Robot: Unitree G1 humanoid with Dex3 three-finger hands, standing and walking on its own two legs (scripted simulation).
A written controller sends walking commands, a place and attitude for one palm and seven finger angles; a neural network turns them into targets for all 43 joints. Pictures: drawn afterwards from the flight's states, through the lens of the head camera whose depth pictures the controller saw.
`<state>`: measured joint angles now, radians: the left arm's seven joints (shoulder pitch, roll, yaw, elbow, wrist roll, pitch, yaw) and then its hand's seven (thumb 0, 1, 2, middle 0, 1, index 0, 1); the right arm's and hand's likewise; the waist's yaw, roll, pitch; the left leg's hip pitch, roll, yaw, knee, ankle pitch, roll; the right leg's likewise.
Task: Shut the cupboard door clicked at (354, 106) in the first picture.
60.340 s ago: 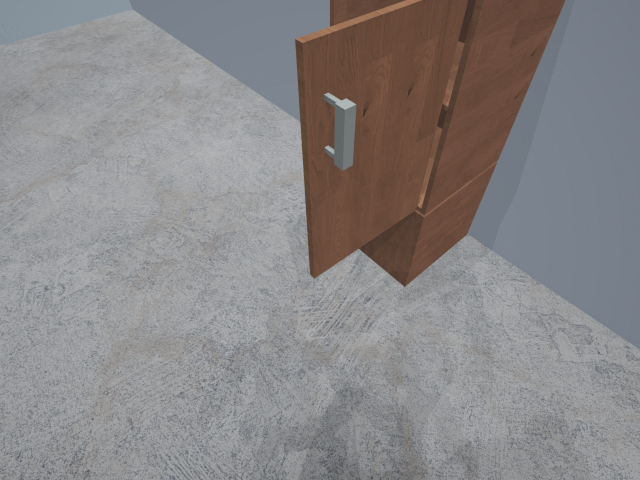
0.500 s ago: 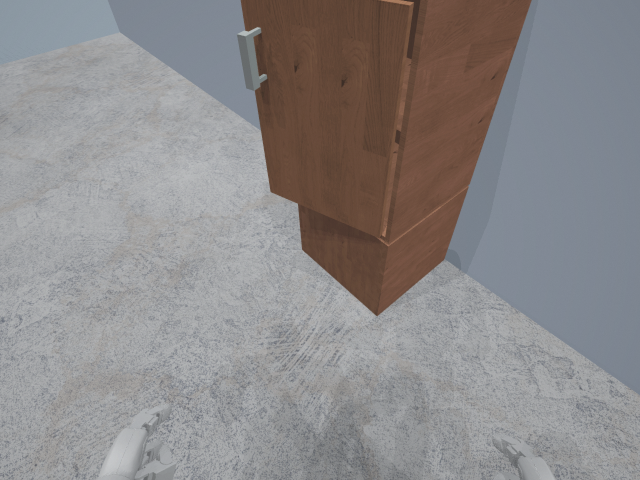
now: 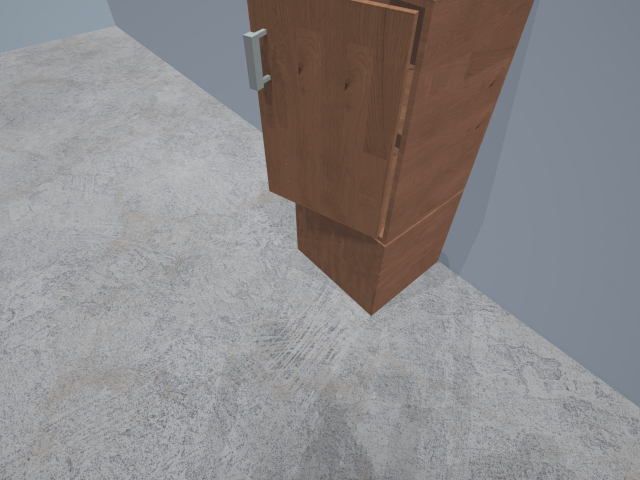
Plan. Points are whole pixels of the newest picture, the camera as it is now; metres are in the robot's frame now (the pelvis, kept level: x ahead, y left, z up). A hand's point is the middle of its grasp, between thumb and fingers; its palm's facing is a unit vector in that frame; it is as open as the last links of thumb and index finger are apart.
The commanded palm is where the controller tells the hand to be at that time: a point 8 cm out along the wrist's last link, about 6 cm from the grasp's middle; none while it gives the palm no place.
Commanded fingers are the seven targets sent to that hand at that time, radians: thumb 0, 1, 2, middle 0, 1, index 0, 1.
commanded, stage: let the arm hang, fingers relaxed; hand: left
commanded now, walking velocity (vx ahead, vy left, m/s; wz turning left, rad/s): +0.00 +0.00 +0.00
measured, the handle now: (259, 59) +0.96 +0.20 +0.09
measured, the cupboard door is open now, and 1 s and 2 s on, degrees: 17 17 17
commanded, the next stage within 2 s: look to check the result in 0.40 s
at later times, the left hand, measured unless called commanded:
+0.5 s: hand out of the picture -0.02 +0.16 -0.18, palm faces +0.04 -0.99 -0.16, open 7.4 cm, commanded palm none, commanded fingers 0.00 0.90 0.90 -0.20 -0.30 -0.20 -0.30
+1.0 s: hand out of the picture +0.01 +0.16 -0.17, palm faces +0.03 -0.98 -0.18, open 7.4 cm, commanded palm none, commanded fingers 0.00 0.90 0.90 -0.20 -0.30 -0.20 -0.30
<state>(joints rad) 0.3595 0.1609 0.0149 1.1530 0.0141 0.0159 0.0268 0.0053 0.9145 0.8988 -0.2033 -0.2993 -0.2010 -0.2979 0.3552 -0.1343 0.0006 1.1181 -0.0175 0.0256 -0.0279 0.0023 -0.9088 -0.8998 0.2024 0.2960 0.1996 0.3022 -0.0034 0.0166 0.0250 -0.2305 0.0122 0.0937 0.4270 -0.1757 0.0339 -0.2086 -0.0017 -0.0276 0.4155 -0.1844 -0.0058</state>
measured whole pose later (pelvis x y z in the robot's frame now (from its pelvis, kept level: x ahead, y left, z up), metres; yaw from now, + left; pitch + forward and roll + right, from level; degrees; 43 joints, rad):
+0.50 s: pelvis +0.00 +0.00 +0.00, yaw +0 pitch -1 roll +0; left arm 0.33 0.12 0.02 1.14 0.02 0.00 0.03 0.01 0.91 0.90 -0.20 -0.30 -0.20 -0.30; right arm 0.33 -0.12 -0.01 1.11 -0.02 0.01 -0.03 0.00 -0.91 -0.90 0.20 0.30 0.20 0.30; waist -0.01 0.00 0.01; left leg -0.23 0.01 0.10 0.42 -0.17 0.03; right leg -0.21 0.00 -0.03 0.42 -0.19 -0.01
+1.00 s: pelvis +0.01 -0.01 +0.00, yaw +0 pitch -1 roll +0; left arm 0.28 0.15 0.01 1.14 0.01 -0.01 0.02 0.00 0.91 0.90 -0.20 -0.30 -0.20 -0.30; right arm 0.29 -0.15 -0.01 1.12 -0.02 0.01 -0.03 0.00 -0.91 -0.90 0.20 0.30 0.20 0.30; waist -0.01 0.00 0.03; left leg -0.19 0.02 0.09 0.39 -0.18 0.02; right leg -0.18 0.01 -0.03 0.39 -0.19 -0.01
